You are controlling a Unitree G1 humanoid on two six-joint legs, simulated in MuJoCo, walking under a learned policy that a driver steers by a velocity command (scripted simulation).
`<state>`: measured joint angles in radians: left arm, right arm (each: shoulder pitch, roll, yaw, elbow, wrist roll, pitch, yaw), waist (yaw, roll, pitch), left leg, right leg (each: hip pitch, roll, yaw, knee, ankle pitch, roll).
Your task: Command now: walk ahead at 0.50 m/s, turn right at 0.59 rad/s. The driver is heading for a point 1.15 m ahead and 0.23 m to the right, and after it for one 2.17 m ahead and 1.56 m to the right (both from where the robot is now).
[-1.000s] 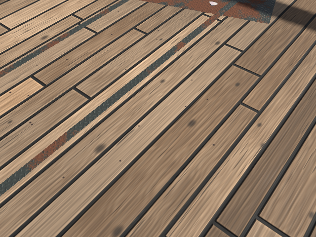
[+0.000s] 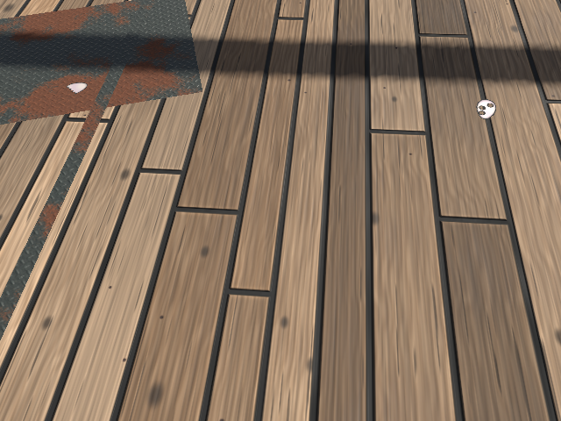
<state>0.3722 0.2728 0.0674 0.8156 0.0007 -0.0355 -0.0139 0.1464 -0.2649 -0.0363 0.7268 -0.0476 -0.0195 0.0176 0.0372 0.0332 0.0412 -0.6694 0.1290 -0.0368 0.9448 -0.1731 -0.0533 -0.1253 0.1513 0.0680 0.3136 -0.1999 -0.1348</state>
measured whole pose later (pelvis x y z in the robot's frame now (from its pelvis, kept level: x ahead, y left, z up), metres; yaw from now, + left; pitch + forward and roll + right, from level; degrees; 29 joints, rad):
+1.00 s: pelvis +0.49 -0.13 +0.00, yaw -31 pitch +0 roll +0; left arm 0.30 0.25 0.04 0.80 0.01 -0.05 -0.01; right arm 0.25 -0.27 -0.03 0.78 -0.03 -0.02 0.03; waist -0.01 0.04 0.05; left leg -0.58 0.12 0.00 1.08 -0.26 0.00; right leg -0.14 0.12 -0.04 0.32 -0.18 -0.13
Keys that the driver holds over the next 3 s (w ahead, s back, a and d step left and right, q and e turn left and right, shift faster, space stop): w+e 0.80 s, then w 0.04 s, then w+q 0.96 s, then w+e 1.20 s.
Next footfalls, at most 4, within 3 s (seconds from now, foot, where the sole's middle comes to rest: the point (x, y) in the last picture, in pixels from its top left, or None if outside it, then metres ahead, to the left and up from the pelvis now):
0.24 left None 0.32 0.13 -0.78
0.76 right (392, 409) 0.50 -0.18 -0.78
1.34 left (389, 283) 0.83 -0.20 -0.78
1.82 right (462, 212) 1.08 -0.44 -0.78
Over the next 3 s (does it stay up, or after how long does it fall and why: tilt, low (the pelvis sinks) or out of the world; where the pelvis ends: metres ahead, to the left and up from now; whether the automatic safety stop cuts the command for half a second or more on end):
stays up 1.48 -0.49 0.00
